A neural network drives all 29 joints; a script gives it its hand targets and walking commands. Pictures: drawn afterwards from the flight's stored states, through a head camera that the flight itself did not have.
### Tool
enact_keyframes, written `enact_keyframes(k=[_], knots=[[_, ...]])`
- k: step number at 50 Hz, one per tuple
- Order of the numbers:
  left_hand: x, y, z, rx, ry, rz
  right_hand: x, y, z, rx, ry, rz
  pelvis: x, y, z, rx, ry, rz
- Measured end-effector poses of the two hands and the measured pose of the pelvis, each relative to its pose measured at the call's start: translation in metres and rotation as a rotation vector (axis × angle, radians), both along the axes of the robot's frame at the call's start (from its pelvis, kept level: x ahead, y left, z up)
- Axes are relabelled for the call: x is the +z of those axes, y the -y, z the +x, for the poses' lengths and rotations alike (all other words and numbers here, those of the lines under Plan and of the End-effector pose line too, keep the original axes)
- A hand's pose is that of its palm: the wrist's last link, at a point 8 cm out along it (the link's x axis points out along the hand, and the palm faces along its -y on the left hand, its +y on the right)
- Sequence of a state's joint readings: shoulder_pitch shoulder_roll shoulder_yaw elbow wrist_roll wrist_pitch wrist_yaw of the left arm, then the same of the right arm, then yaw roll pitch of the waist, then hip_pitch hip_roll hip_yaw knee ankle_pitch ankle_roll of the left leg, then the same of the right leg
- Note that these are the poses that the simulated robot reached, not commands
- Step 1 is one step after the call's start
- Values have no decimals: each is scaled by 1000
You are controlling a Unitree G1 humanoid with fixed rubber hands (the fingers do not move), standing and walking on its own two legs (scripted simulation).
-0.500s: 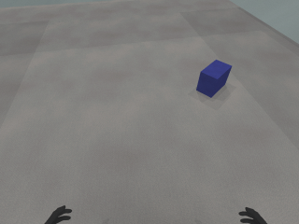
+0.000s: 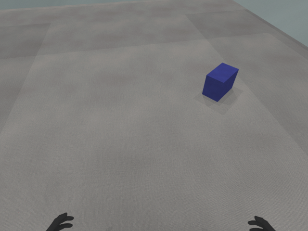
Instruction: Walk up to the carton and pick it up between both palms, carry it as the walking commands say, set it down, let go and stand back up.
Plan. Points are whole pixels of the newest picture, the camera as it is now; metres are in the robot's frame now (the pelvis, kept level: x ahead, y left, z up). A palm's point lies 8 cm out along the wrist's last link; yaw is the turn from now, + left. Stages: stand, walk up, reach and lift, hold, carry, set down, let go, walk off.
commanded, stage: stand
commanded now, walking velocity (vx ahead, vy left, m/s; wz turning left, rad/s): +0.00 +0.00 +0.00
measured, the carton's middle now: (219, 81) +1.53 -0.66 -0.64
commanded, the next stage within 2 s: walk up in 0.74 s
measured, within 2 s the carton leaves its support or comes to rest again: neither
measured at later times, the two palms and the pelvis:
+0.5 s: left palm out of the picture +0.12 +0.28 -0.07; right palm out of the picture +0.11 -0.29 -0.09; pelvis -0.01 +0.00 +0.00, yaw +0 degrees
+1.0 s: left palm out of the picture +0.10 +0.28 -0.08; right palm out of the picture +0.08 -0.30 -0.09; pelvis -0.03 -0.01 +0.00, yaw +0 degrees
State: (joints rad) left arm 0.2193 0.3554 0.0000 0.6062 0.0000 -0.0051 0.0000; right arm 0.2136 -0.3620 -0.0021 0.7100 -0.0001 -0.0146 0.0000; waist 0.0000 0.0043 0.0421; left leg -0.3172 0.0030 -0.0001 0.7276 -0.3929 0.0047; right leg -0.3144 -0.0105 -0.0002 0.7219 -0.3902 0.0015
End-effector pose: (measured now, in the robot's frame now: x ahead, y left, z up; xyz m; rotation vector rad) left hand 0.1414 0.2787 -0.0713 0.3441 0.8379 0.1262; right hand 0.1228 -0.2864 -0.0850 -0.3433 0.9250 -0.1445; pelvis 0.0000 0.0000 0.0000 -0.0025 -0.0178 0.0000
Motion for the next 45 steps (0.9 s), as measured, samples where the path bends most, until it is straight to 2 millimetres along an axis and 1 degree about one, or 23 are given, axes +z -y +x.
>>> enact_keyframes(k=[21, 45], knots=[[-2, -2, -12, 8, -9, 2, -1, 2, -12, -7, -7, -2, 0, 0, -8, 0, 12, 0], [-5, -3, -38, 25, -33, 9, -6, 7, -38, -24, -31, 1, 0, 3, -25, 0, 36, 4]])
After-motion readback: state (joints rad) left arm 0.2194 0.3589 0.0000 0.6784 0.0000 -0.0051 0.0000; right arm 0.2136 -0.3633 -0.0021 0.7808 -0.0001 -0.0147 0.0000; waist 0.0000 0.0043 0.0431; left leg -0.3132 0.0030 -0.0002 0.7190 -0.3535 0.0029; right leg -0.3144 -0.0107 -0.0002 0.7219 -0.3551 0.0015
